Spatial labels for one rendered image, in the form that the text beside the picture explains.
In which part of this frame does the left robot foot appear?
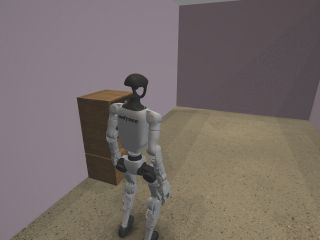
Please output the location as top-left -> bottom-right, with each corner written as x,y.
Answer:
118,215 -> 134,238

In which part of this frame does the right robot forearm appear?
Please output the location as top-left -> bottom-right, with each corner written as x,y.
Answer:
150,145 -> 167,185

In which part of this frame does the robot left shin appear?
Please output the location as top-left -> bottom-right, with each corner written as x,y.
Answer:
121,183 -> 136,228

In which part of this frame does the left robot upper arm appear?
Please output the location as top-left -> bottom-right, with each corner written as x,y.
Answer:
106,103 -> 123,139

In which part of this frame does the left robot hand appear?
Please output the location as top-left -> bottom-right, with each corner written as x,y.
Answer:
111,152 -> 121,168

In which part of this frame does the cupboard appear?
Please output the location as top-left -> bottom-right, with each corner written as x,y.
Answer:
77,89 -> 133,186

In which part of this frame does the right robot upper arm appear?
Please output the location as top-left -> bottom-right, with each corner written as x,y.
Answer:
146,109 -> 163,156

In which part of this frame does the right robot hand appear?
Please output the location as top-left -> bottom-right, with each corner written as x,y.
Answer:
156,181 -> 171,206

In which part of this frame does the left robot forearm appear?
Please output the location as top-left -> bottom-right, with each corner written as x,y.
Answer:
106,136 -> 119,156

